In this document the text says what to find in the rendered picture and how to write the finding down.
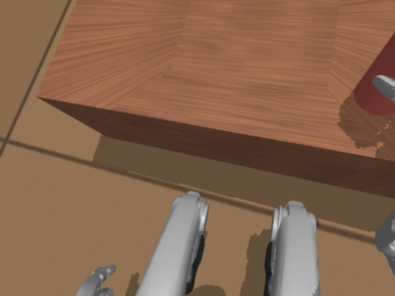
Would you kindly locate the right robot hand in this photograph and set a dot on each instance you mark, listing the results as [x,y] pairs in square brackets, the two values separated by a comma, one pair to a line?
[385,85]

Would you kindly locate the bottle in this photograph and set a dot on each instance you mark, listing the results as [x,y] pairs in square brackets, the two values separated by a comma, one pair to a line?
[365,94]

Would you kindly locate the right robot arm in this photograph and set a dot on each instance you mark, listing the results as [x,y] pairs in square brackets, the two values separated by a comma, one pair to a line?
[385,239]

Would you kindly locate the left robot foot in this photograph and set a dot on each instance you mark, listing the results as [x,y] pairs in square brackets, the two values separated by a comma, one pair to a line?
[195,265]

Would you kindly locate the left robot hand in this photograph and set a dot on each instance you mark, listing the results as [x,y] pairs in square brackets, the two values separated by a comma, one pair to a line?
[91,285]

